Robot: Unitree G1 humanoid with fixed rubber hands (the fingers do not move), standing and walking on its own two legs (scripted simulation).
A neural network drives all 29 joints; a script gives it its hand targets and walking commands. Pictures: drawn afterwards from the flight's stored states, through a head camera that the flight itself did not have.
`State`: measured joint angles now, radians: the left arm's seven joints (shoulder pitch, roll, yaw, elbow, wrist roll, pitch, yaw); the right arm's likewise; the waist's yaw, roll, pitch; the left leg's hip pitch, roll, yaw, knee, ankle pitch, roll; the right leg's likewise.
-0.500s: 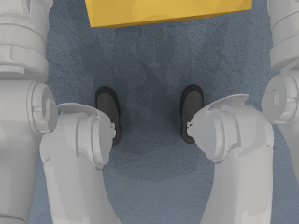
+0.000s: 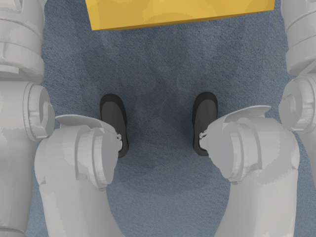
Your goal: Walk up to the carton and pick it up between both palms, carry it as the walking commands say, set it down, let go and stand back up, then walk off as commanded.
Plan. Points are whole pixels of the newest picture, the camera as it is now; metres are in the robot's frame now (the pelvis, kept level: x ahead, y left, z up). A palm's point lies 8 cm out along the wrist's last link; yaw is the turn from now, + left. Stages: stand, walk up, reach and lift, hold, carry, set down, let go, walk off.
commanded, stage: reach and lift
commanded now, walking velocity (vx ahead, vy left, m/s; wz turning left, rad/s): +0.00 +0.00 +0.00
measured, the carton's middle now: out of the picture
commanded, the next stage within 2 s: none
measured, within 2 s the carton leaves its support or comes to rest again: leaves its support in 1.26 s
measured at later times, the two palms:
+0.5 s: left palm out of the picture +0.56 +0.18 -0.20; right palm out of the picture +0.57 -0.17 -0.19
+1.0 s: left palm out of the picture +0.56 +0.18 -0.20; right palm out of the picture +0.57 -0.17 -0.19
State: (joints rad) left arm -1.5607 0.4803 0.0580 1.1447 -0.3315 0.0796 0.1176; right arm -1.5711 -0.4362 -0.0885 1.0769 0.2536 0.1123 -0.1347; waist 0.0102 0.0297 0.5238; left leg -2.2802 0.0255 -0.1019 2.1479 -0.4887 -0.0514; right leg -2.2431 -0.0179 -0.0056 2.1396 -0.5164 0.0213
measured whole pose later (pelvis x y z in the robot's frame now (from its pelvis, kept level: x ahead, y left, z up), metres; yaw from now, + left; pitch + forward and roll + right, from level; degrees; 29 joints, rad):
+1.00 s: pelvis +0.00 +0.00 +0.00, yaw +0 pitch +35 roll -3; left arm -1.60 0.42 0.05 1.16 -0.26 0.09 0.08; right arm -1.60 -0.41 -0.03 1.08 0.29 0.13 -0.08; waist 0.00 0.03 0.52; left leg -2.28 0.03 -0.10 2.15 -0.49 -0.05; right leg -2.24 -0.01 0.00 2.14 -0.51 0.02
